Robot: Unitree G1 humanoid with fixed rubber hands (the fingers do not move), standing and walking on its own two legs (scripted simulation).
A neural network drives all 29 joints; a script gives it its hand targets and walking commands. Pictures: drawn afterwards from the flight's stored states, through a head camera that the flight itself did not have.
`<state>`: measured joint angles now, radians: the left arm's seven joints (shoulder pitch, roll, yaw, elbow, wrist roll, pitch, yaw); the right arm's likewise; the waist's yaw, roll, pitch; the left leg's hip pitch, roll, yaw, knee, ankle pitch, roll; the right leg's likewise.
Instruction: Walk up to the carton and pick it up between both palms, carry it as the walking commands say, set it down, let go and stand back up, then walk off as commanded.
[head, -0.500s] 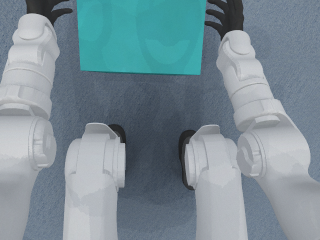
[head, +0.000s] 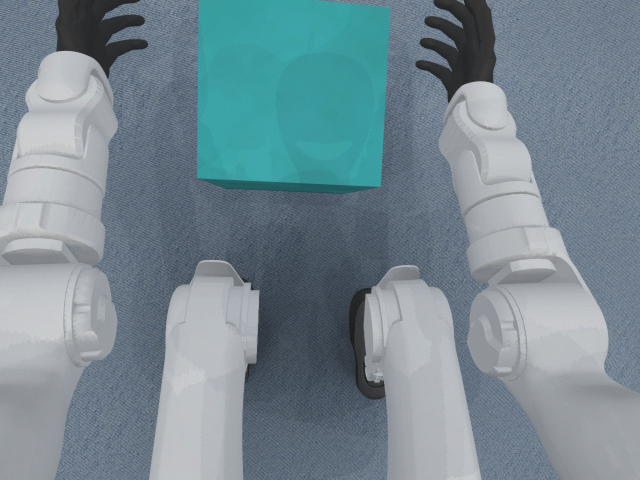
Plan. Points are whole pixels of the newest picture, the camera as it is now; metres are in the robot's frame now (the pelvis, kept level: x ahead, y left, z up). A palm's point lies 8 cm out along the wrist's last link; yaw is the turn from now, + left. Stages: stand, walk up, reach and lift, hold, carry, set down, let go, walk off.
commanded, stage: set down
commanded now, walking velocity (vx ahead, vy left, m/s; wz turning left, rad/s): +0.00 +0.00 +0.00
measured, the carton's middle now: (290, 117) +0.51 +0.05 -0.30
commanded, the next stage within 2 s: let go in 1.00 s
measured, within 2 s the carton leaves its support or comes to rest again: neither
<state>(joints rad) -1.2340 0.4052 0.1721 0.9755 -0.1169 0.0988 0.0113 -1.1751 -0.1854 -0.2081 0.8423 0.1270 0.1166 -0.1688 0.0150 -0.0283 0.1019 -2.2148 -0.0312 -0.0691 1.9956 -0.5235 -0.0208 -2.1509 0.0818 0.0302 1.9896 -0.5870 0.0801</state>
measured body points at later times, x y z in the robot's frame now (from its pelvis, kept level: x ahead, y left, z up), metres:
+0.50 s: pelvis +0.02 +0.00 +0.12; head +0.33 +0.05 +0.44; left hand +0.53 +0.26 +0.01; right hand +0.54 -0.13 +0.01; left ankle +0.11 +0.12 -0.39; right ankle +0.10 -0.13 -0.39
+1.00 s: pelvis +0.04 +0.01 +0.24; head +0.33 +0.04 +0.58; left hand +0.52 +0.27 +0.12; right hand +0.53 -0.13 +0.13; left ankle +0.11 +0.12 -0.39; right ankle +0.10 -0.13 -0.39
